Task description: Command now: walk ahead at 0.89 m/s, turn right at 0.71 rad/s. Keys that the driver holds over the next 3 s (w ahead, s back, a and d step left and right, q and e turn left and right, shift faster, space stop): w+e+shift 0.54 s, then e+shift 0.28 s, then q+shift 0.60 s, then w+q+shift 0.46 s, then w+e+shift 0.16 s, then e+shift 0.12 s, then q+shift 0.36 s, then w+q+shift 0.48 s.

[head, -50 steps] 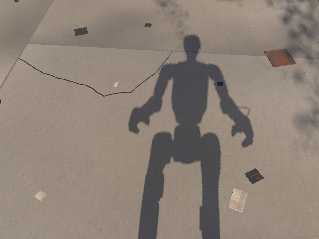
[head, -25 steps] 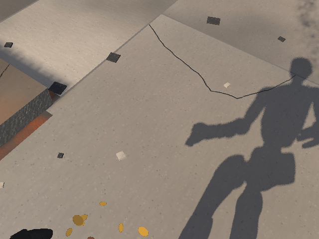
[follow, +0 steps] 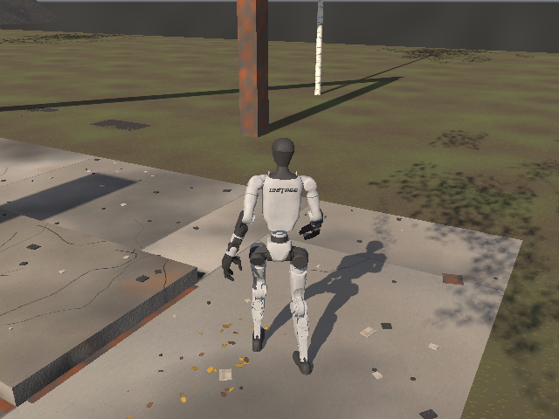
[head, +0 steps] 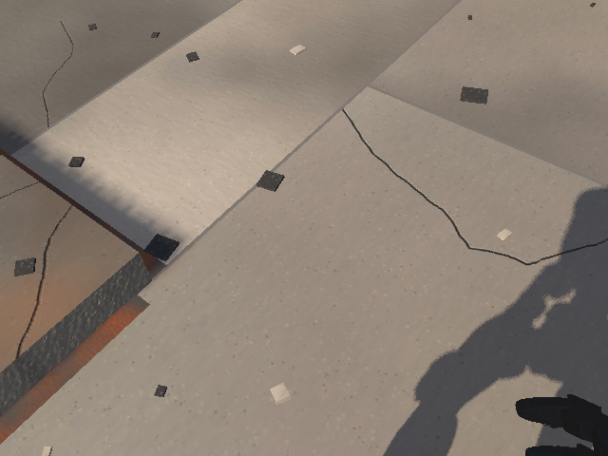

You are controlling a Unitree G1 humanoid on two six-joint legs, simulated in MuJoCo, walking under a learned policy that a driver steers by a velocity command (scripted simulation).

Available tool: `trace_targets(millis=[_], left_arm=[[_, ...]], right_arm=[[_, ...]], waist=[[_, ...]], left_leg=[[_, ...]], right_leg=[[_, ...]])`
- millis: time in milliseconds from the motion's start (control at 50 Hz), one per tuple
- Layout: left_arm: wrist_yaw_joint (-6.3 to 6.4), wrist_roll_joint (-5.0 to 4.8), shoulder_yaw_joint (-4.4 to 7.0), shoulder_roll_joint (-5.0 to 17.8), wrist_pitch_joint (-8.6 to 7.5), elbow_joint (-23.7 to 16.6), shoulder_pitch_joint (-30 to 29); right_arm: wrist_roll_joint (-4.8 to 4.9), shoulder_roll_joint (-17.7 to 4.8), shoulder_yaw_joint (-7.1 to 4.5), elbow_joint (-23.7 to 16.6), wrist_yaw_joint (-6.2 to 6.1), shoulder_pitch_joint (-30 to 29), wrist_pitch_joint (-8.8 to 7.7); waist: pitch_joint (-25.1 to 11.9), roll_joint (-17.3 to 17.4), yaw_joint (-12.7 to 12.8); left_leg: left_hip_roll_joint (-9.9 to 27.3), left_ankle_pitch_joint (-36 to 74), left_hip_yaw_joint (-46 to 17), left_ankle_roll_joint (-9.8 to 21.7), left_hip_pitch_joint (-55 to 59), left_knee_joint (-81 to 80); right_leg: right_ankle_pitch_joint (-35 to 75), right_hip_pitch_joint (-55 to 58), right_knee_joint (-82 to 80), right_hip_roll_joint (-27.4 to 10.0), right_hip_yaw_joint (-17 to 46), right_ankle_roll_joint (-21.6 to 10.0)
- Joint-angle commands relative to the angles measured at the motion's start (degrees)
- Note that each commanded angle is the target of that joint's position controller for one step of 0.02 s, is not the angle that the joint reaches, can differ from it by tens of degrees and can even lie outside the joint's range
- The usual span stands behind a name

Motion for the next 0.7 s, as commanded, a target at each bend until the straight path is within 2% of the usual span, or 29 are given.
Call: trace_targets(millis=[20,40,60,80,100,120,140,180,220,260,280,320,340,380,400,420,440,460,480,500,520,540,560,580,600,620,660,680,700], left_arm=[[-0.11,-0.90,2.60,10.94,-2.30,-5.41,-10.42],[-0.08,-2.49,1.29,6.43,-3.21,-7.54,-10.68],[0.31,-2.82,-0.09,3.47,-2.83,-10.36,-10.91],[0.72,-1.28,0.08,5.69,-1.56,-9.36,-13.36],[0.03,0.13,0.27,6.33,-1.04,-9.16,-15.96],[-0.89,0.68,0.15,5.58,-0.63,-8.89,-16.29],[-1.76,1.36,0.07,5.16,0.00,-9.11,-17.32],[-2.95,1.44,-0.61,3.60,1.23,-10.67,-20.53],[-3.72,1.38,-1.15,3.01,1.77,-12.81,-24.64],[-4.30,1.25,-1.84,2.96,1.75,-15.39,-28.60],[-4.59,1.09,-2.20,3.16,1.71,-16.47,-30.74],[-5.39,1.17,-3.14,3.13,1.64,-18.23,-35.63],[-5.59,1.09,-3.62,2.62,1.58,-18.69,-37.20],[-5.19,0.81,-3.61,3.52,1.60,-17.92,-35.16],[-4.69,0.72,-3.13,5.03,1.57,-16.65,-30.34],[-3.97,0.64,-2.11,7.39,1.42,-14.13,-21.02],[-2.89,0.86,-0.39,10.69,1.21,-10.05,-7.23],[-1.20,0.45,1.53,13.72,1.35,-7.13,-2.47],[0.08,0.53,2.65,19.31,2.39,-8.97,-9.16],[0.03,1.12,3.48,22.03,2.82,-11.52,-8.31],[0.54,0.61,3.37,19.60,2.77,-10.70,-8.32],[1.04,0.54,2.68,16.54,2.23,-9.83,-10.21],[1.43,0.65,2.11,14.92,1.26,-9.97,-13.16],[1.69,0.37,1.38,13.64,0.51,-10.40,-15.92],[1.59,-0.04,0.80,12.56,-0.26,-10.50,-16.01],[1.21,-0.54,0.56,11.83,-0.92,-10.09,-15.86],[0.99,-0.27,1.00,12.82,-1.37,-9.56,-16.67],[2.14,-4.38,0.71,9.51,-2.26,-12.71,-19.51],[2.95,-4.88,1.00,10.82,-1.84,-11.79,-18.95]], right_arm=[[-0.47,-9.83,-3.93,-0.13,-2.81,12.23,-2.06],[-2.00,-15.99,-5.87,1.05,-3.97,23.24,-1.99],[-2.25,-18.40,-6.26,1.83,-4.15,23.20,-1.28],[-2.40,-12.89,-5.08,1.52,-4.15,17.66,-1.11],[-1.96,-8.44,-3.88,1.48,-3.89,15.81,-1.23],[-1.79,-6.68,-3.30,2.43,-3.63,15.50,-1.41],[-1.52,-5.67,-2.91,3.60,-3.62,16.36,-1.75],[-0.43,-4.65,-2.65,6.10,-3.09,18.47,-2.71],[0.03,-3.60,-2.39,8.09,-2.59,20.20,-3.50],[-0.03,-3.58,-2.26,9.26,-2.49,18.93,-4.20],[-0.10,-3.80,-2.28,9.83,-2.53,17.96,-4.44],[-0.09,-4.67,-2.38,11.32,-2.81,18.52,-4.59],[-0.05,-5.47,-2.45,12.21,-2.95,19.49,-4.56],[-0.01,-9.28,-3.19,13.15,-3.46,22.20,-4.32],[-0.11,-11.73,-3.78,13.03,-3.92,21.96,-3.65],[-0.35,-13.87,-4.36,12.48,-4.22,20.13,-2.64],[-0.51,-14.52,-4.48,11.05,-4.19,16.96,-1.97],[-1.07,-12.24,-4.20,11.14,-3.21,16.82,-1.67],[-1.27,-3.89,-1.96,7.67,-2.13,18.58,-2.30],[-0.20,-8.12,-2.36,2.07,-2.37,16.68,-3.64],[-0.45,-9.51,-2.19,1.35,-2.36,12.04,-4.54],[-0.43,-9.12,-1.73,1.83,-2.43,12.17,-4.82],[-1.29,-8.53,-1.44,2.50,-2.62,11.63,-4.23],[-2.26,-8.03,-1.28,3.59,-2.67,14.33,-2.95],[-2.45,-7.83,-1.27,3.58,-2.67,16.01,-1.48],[-2.37,-7.61,-1.32,3.08,-2.73,15.05,-0.54],[-1.74,-5.29,-0.72,0.97,-2.68,10.02,0.03],[0.39,-4.30,-1.09,-2.57,-3.62,1.14,-3.33],[0.67,-2.52,-0.48,-3.52,-3.75,-1.88,-4.62]], waist=[[-5.40,-3.85,-14.58],[-14.98,7.37,-19.86],[-17.39,16.85,-17.63],[-8.77,8.91,-14.79],[-3.83,3.15,-14.19],[-1.19,2.54,-12.95],[1.33,4.28,-12.35],[4.88,6.36,-11.76],[6.28,5.22,-11.08],[7.91,4.99,-9.23],[9.19,4.73,-8.58],[11.20,2.15,-8.92],[11.56,1.05,-9.04],[7.17,2.82,-7.28],[3.50,4.74,-4.01],[-1.90,5.95,1.22],[-8.28,6.00,7.35],[-9.42,-0.68,7.01],[-8.06,-14.17,-1.66],[-19.39,-10.34,-0.60],[-13.03,-2.73,-0.68],[-2.91,1.38,-4.31],[1.83,4.31,-7.35],[4.51,5.83,-10.69],[5.23,4.50,-12.35],[5.53,5.10,-12.92],[4.89,3.83,-12.59],[5.15,6.63,-9.65],[3.42,5.82,-8.73]], left_leg=[[1.68,0.22,-0.87,2.70,37.99,-4.64],[16.93,-21.99,-17.24,5.96,53.34,-8.76],[27.23,-39.53,-39.57,8.72,51.10,-17.34],[26.66,-36.62,-37.32,9.13,42.14,-15.96],[23.70,-27.82,-28.73,8.63,36.51,-15.63],[21.13,-20.21,-21.41,8.18,32.94,-17.24],[19.21,-15.80,-16.37,7.80,30.65,-18.84],[17.49,-6.58,-9.10,6.88,28.71,-20.41],[17.38,3.40,-3.29,6.77,29.10,-21.26],[16.42,12.61,3.55,6.10,26.20,-22.92],[15.38,16.08,7.32,5.61,24.13,-24.09],[13.31,23.52,13.62,4.38,21.03,-26.24],[12.44,34.09,16.39,3.55,20.51,-25.59],[13.39,65.83,17.73,2.77,24.95,-17.85],[14.64,75.54,17.56,2.47,26.96,-10.09],[15.97,80.41,16.83,2.84,26.05,2.21],[16.64,76.17,15.31,3.71,19.26,18.71],[10.11,32.79,15.16,2.96,6.65,39.72],[1.67,-15.19,13.21,0.81,-14.24,62.94],[0.33,-12.35,-0.04,1.07,-23.05,67.98],[3.66,-7.26,-2.94,1.26,-25.37,62.44],[5.98,-4.97,-2.19,1.17,-23.61,55.69],[7.54,-6.10,-1.86,0.37,-19.31,51.60],[8.53,-7.45,-1.75,-0.66,-15.05,48.50],[9.15,-9.65,-1.22,-2.21,-10.88,45.18],[9.58,-11.12,-0.23,-3.26,-7.39,39.84],[6.99,-4.23,2.94,-3.52,-2.93,30.17],[3.48,0.25,-0.02,-4.09,-3.23,21.73],[0.63,6.55,0.91,-3.89,0.23,11.90]], right_leg=[[21.85,-23.59,12.23,-2.78,4.97,-5.54],[10.71,-34.71,31.46,2.05,-2.86,-3.26],[-7.36,-43.15,43.29,4.12,-8.30,-3.03],[-1.42,-46.05,50.76,-1.43,-9.42,-3.53],[2.52,-45.88,50.95,-3.46,-10.41,-3.52],[4.61,-44.98,50.14,-5.28,-10.91,-3.19],[5.42,-45.47,49.83,-6.46,-11.51,-2.85],[7.11,-48.14,50.57,-7.91,-12.27,-2.52],[10.25,-51.79,51.97,-8.16,-12.73,-2.38],[14.38,-51.21,48.61,-8.20,-13.80,-2.29],[16.30,-49.39,44.61,-8.02,-15.34,-2.36],[19.44,-42.62,34.26,-6.57,-21.32,-3.75],[19.69,-37.75,29.59,-4.58,-24.63,-5.07],[18.37,-28.05,26.41,0.84,-29.04,-7.40],[15.67,-22.46,25.70,2.73,-28.92,-8.43],[12.55,-12.22,25.66,4.41,-27.44,-9.74],[11.11,4.17,23.01,4.94,-23.32,-12.06],[8.90,16.94,18.08,2.69,-17.09,-13.48],[8.37,23.13,15.81,-9.67,6.18,-17.39],[0.33,30.78,3.11,-16.13,27.81,-24.95],[-4.09,24.84,-3.65,-16.14,28.87,-22.50],[-1.33,13.18,-6.34,-14.58,24.49,-20.43],[10.23,3.68,-5.99,-11.98,19.41,-19.17],[23.71,-3.25,-5.31,-9.34,13.02,-18.19],[39.73,-9.56,-4.64,-9.21,10.53,-18.97],[49.77,-13.76,-4.18,-7.30,6.49,-18.07],[59.40,-18.71,-2.17,-1.66,0.73,-15.32],[50.06,-21.26,-2.11,-0.08,3.47,-14.02],[46.74,-21.00,-0.68,1.99,2.26,-11.72]])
